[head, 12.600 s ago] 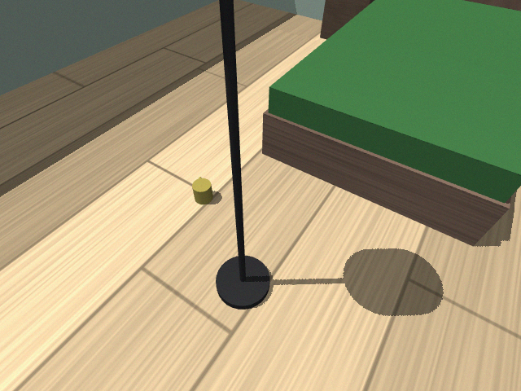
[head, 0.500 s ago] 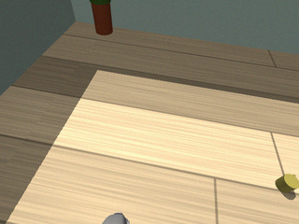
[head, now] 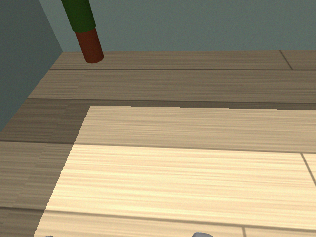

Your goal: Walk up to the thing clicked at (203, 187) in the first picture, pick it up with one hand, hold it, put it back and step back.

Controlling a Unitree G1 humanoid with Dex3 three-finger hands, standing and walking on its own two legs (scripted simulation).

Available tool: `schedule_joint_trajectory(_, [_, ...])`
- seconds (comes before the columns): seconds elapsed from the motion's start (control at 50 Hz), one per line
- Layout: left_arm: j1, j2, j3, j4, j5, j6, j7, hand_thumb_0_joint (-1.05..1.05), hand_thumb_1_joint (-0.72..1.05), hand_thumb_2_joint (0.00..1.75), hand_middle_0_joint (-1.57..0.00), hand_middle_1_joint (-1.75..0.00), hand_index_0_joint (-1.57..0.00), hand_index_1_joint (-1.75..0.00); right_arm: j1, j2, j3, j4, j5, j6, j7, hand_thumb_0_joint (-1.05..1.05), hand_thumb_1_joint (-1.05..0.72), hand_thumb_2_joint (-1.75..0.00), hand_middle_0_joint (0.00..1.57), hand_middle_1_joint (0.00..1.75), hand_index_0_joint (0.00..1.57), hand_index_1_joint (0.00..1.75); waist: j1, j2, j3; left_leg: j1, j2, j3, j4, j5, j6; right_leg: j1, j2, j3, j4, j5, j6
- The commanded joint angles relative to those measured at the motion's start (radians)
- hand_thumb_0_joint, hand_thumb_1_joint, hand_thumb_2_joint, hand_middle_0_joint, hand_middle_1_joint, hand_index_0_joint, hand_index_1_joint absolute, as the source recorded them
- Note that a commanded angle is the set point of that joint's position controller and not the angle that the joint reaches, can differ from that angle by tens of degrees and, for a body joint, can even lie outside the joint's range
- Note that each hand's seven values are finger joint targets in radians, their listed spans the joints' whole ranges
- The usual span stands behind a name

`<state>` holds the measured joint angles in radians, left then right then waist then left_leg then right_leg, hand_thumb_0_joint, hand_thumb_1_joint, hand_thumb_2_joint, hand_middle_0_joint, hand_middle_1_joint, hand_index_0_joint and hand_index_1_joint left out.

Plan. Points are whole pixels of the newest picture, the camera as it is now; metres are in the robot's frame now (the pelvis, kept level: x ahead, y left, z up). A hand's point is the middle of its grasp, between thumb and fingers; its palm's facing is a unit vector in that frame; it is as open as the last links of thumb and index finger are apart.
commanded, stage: walk up
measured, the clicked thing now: out of the picture +0.29 -0.90 -0.70
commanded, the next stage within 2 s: none
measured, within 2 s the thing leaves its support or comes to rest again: neither
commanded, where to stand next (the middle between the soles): +0.55 +0.02 m, yaw +0 degrees
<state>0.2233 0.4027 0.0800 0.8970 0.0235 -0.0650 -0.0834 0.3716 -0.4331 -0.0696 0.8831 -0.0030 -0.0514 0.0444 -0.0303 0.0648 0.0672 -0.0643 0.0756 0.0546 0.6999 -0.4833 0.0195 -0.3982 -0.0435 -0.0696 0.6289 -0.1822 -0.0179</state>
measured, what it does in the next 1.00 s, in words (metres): walks ahead, turning right: left foot, then right foot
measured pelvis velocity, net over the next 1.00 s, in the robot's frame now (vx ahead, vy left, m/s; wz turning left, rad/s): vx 0.38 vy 0.02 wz -0.31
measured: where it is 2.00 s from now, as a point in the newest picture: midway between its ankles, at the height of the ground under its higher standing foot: (144, 190)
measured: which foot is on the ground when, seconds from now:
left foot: down 0.00-0.00, up 0.02-0.38, down 0.40-0.94, up 0.96-1.00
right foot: down 0.00-0.44, up 0.46-0.90, down 0.92-1.00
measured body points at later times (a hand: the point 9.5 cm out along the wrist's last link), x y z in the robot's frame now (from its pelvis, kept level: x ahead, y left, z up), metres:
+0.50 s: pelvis +0.20 +0.04 +0.00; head +0.22 +0.07 +0.45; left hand +0.22 +0.36 -0.13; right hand +0.31 -0.28 -0.08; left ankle +0.28 +0.14 -0.72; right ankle +0.11 -0.11 -0.67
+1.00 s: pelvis +0.38 +0.02 -0.01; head +0.39 -0.04 +0.43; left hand +0.52 +0.34 -0.06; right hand +0.40 -0.31 -0.14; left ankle +0.31 +0.16 -0.67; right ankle +0.42 -0.12 -0.72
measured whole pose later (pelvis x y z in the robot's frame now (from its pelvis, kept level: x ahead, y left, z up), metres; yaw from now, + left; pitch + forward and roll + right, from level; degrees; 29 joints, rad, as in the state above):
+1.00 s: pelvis +0.38 +0.02 -0.01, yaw -18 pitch -3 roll +1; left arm 0.36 0.44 0.08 0.75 0.01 -0.05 -0.01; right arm 0.23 -0.44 -0.09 0.74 -0.01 0.04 0.08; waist 0.05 0.11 0.12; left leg -0.25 0.06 0.09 1.07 -0.57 0.00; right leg -0.44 -0.06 -0.07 0.77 -0.28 -0.02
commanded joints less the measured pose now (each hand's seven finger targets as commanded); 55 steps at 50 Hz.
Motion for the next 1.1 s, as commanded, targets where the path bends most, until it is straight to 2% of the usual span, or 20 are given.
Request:
schedule_joint_trajectory(0.0, [0.209, 0.362, 0.093, -0.056, -0.029, -0.033, 0.046, 0.0, 0.9, 0.9, -0.2, -0.3, -0.2, -0.3, -0.005, -0.217, -0.038, -0.112, -0.001, -0.033, -0.03, 0.0, -0.9, -0.9, 0.2, 0.3, 0.2, 0.3, 0.134, -0.296, -0.124, -0.601, -0.07, -0.077, 0.552, -0.038, 0.023, 0.555, -0.412, 0.727, -0.342, -0.079, -0.277])
schedule_joint_trajectory(0.1, [0.054, 0.248, 0.05, -0.093, -0.037, -0.037, 0.059, 0.0, 0.9, 0.9, -0.2, -0.3, -0.2, -0.3, 0.043, -0.157, -0.038, -0.058, 0.012, -0.008, -0.005, 0.0, -0.9, -0.9, 0.2, 0.3, 0.2, 0.3, 0.02, -0.241, 0.009, -0.394, -0.02, -0.122, 0.395, 0.197, 0.017, 0.162, -0.17, 0.194, -0.367, 0.099, -0.144])
schedule_joint_trajectory(0.22, [0.098, 0.265, 0.056, -0.131, -0.014, -0.05, 0.053, 0.0, 0.9, 0.9, -0.2, -0.3, -0.2, -0.3, -0.103, -0.149, -0.049, -0.096, -0.012, -0.002, 0.024, 0.0, -0.9, -0.9, 0.2, 0.3, 0.2, 0.3, 0.066, -0.187, 0.045, -0.465, 0.026, -0.079, 0.092, 0.276, -0.036, 0.181, -0.21, 0.151, -0.441, -0.141, -0.203])
schedule_joint_trajectory(0.28, [0.13, 0.268, 0.057, -0.129, -0.012, -0.045, 0.049, 0.0, 0.9, 0.9, -0.2, -0.3, -0.2, -0.3, -0.166, -0.128, -0.043, -0.117, -0.02, -0.02, 0.03, 0.0, -0.9, -0.9, 0.2, 0.3, 0.2, 0.3, 0.091, -0.193, 0.022, -0.412, 0.019, -0.041, -0.082, 0.326, -0.025, 0.24, -0.201, 0.115, -0.351, 0.001, -0.189])
schedule_joint_trajectory(0.38, [0.112, 0.252, 0.039, -0.146, -0.013, -0.03, 0.052, 0.0, 0.9, 0.9, -0.2, -0.3, -0.2, -0.3, -0.011, -0.174, -0.067, -0.059, -0.023, -0.04, 0.017, 0.0, -0.9, -0.9, 0.2, 0.3, 0.2, 0.3, -0.01, -0.052, -0.106, -0.043, -0.049, 0.018, -0.189, 0.323, 0.035, 0.157, -0.163, 0.06, -0.052, 0.15, -0.133])
schedule_joint_trajectory(0.4, [0.138, 0.198, 0.018, -0.152, -0.016, -0.025, 0.054, 0.0, 0.9, 0.9, -0.2, -0.3, -0.2, -0.3, 0.113, -0.234, -0.09, -0.031, -0.036, -0.046, 0.005, 0.0, -0.9, -0.9, 0.2, 0.3, 0.2, 0.3, -0.071, 0.106, -0.177, 0.107, 0.028, -0.1, -0.266, 0.197, 0.077, 0.063, -0.088, 0.002, 0.219, 0.109, -0.099])
schedule_joint_trajectory(0.42, [0.214, 0.107, -0.006, -0.16, -0.026, -0.022, 0.052, 0.0, 0.9, 0.9, -0.2, -0.3, -0.2, -0.3, 0.124, -0.318, -0.109, -0.056, -0.041, -0.051, -0.007, 0.0, -0.9, -0.9, 0.2, 0.3, 0.2, 0.3, -0.044, 0.327, -0.218, 0.265, 0.271, -0.501, -0.324, 0.129, 0.144, -0.186, 0.041, -0.003, 0.432, -0.33, -0.039])
schedule_joint_trajectory(0.44, [0.219, 0.213, 0.021, -0.126, -0.026, -0.008, 0.067, 0.0, 0.9, 0.9, -0.2, -0.3, -0.2, -0.3, 0.1, -0.328, -0.109, -0.08, -0.013, -0.051, -0.01, 0.0, -0.9, -0.9, 0.2, 0.3, 0.2, 0.3, -0.051, 0.161, -0.207, 0.24, 0.357, -0.72, -0.419, 0.06, 0.221, -0.239, 0.071, 0.083, 0.516, -0.378, -0.043])
schedule_joint_trajectory(0.48, [0.146, 0.257, 0.021, -0.11, -0.021, -0.008, 0.071, 0.0, 0.9, 0.9, -0.2, -0.3, -0.2, -0.3, 0.03, -0.276, -0.094, -0.096, 0.008, -0.044, -0.015, 0.0, -0.9, -0.9, 0.2, 0.3, 0.2, 0.3, -0.032, 0.054, -0.079, 0.089, 0.322, -0.552, -0.41, 0.256, 0.238, -0.245, 0.005, 0.169, 0.584, -0.302, -0.045])
schedule_joint_trajectory(0.54, [0.187, 0.21, 0.019, -0.074, -0.038, 0.0, 0.057, 0.0, 0.9, 0.9, -0.2, -0.3, -0.2, -0.3, -0.012, -0.211, -0.056, -0.102, 0.012, -0.059, -0.024, 0.0, -0.9, -0.9, 0.2, 0.3, 0.2, 0.3, 0.017, 0.064, -0.008, -0.062, 0.202, -0.242, -0.399, 0.602, 0.126, -0.129, -0.017, 0.184, 0.472, -0.166, -0.029])
schedule_joint_trajectory(0.56, [0.23, 0.192, 0.02, -0.094, -0.045, 0.039, 0.041, 0.0, 0.9, 0.9, -0.2, -0.3, -0.2, -0.3, -0.167, -0.2, -0.077, -0.168, 0.007, -0.053, -0.015, 0.0, -0.9, -0.9, 0.2, 0.3, 0.2, 0.3, 0.043, 0.178, -0.026, -0.048, 0.226, -0.057, -0.431, 0.38, 0.085, -0.126, -0.097, 0.133, 0.432, -0.094, -0.005])
schedule_joint_trajectory(0.72, [0.103, 0.217, 0.034, -0.134, -0.016, 0.068, 0.011, 0.0, 0.9, 0.9, -0.2, -0.3, -0.2, -0.3, -0.18, -0.228, -0.099, -0.238, -0.003, -0.023, 0.015, 0.0, -0.9, -0.9, 0.2, 0.3, 0.2, 0.3, -0.003, 0.091, 0.075, -0.117, 0.258, 0.045, -0.532, 0.022, 0.139, -0.172, -0.132, 0.023, 0.212, 0.017, 0.03])
schedule_joint_trajectory(0.82, [0.135, 0.206, 0.04, -0.148, -0.013, 0.051, 0.03, 0.0, 0.9, 0.9, -0.2, -0.3, -0.2, -0.3, -0.21, -0.211, -0.099, -0.285, -0.009, 0.012, 0.032, 0.0, -0.9, -0.9, 0.2, 0.3, 0.2, 0.3, 0.026, 0.015, 0.021, -0.118, 0.211, 0.143, -0.35, 0.202, 0.124, -0.003, -0.084, -0.078, 0.088, 0.071, 0.009])
schedule_joint_trajectory(0.86, [0.245, 0.229, 0.056, -0.142, -0.007, 0.04, 0.053, 0.0, 0.9, 0.9, -0.2, -0.3, -0.2, -0.3, -0.212, -0.212, -0.103, -0.305, -0.014, 0.023, 0.03, 0.0, -0.9, -0.9, 0.2, 0.3, 0.2, 0.3, 0.083, -0.054, -0.069, -0.127, 0.2, 0.168, -0.092, 0.5, 0.121, 0.162, -0.042, -0.083, 0.042, -0.038, -0.019])
schedule_joint_trajectory(0.9, [0.463, 0.308, 0.095, -0.107, -0.005, 0.013, 0.091, 0.0, 0.9, 0.9, -0.2, -0.3, -0.2, -0.3, -0.194, -0.155, -0.08, -0.319, -0.012, 0.026, 0.034, 0.0, -0.9, -0.9, 0.2, 0.3, 0.2, 0.3, 0.214, -0.245, -0.14, -0.364, 0.053, 0.144, 0.351, 0.391, 0.042, 0.475, -0.038, 0.095, -0.102, -0.089, -0.071])
schedule_joint_trajectory(0.92, [0.466, 0.379, 0.107, -0.132, 0.007, 0.003, 0.109, 0.0, 0.9, 0.9, -0.2, -0.3, -0.2, -0.3, -0.17, -0.112, -0.062, -0.338, -0.002, 0.022, 0.035, 0.0, -0.9, -0.9, 0.2, 0.3, 0.2, 0.3, 0.185, -0.452, -0.099, -0.566, -0.065, 0.109, 0.505, -0.033, -0.005, 0.523, -0.215, 0.442, -0.184, 0.079, -0.152])
schedule_joint_trajectory(0.94, [0.449, 0.389, 0.101, -0.157, -0.013, 0.005, 0.111, 0.0, 0.9, 0.9, -0.2, -0.3, -0.2, -0.3, -0.194, -0.165, -0.064, -0.365, 0.006, 0.025, 0.036, 0.0, -0.9, -0.9, 0.2, 0.3, 0.2, 0.3, 0.168, -0.396, -0.109, -0.73, -0.121, -0.064, 0.563, -0.161, -0.037, 0.57, -0.318, 0.832, -0.27, 0.127, -0.284])
schedule_joint_trajectory(0.96, [0.382, 0.415, 0.102, -0.18, -0.03, 0.005, 0.121, 0.0, 0.9, 0.9, -0.2, -0.3, -0.2, -0.3, -0.213, -0.194, -0.074, -0.359, -0.006, 0.031, 0.026, 0.0, -0.9, -0.9, 0.2, 0.3, 0.2, 0.3, 0.143, -0.311, -0.114, -0.716, -0.056, -0.157, 0.613, -0.172, -0.04, 0.475, -0.384, 0.953, -0.328, -0.085, -0.322])
schedule_joint_trajectory(1.02, [0.214, 0.337, 0.077, -0.228, -0.037, -0.012, 0.147, 0.0, 0.9, 0.9, -0.2, -0.3, -0.2, -0.3, -0.166, -0.192, -0.072, -0.283, 0.007, 0.046, 0.031, 0.0, -0.9, -0.9, 0.2, 0.3, 0.2, 0.3, 0.028, -0.153, -0.075, -0.633, 0.023, -0.19, 0.508, -0.011, -0.031, 0.341, -0.216, 0.562, -0.264, -0.103, -0.18])
schedule_joint_trajectory(1.08, [0.195, 0.346, 0.074, -0.248, -0.015, -0.027, 0.151, 0.0, 0.9, 0.9, -0.2, -0.3, -0.2, -0.3, -0.131, -0.203, -0.077, -0.284, -0.017, 0.064, 0.043, 0.0, -0.9, -0.9, 0.2, 0.3, 0.2, 0.3, 0.005, -0.159, -0.047, -0.518, 0.02, -0.131, 0.409, 0.13, -0.042, 0.109, -0.124, 0.442, -0.278, -0.196, -0.162])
